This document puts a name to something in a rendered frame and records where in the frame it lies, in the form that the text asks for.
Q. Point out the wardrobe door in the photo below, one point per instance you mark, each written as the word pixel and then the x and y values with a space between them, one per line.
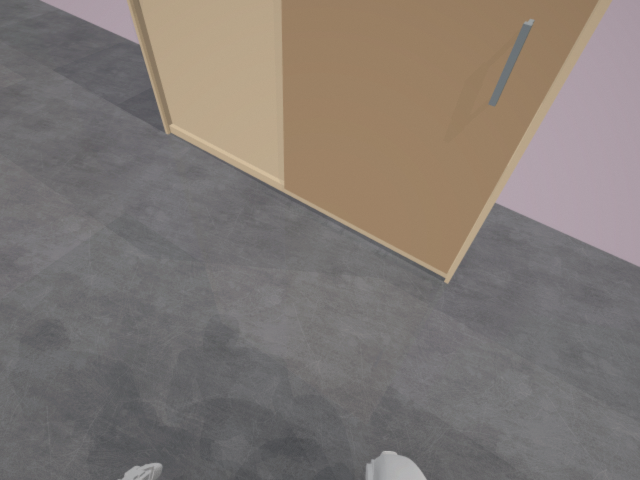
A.
pixel 386 120
pixel 220 65

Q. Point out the right robot thigh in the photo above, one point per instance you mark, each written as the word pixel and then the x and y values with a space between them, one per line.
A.
pixel 393 467

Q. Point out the handle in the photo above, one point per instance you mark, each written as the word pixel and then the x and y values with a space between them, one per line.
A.
pixel 511 61

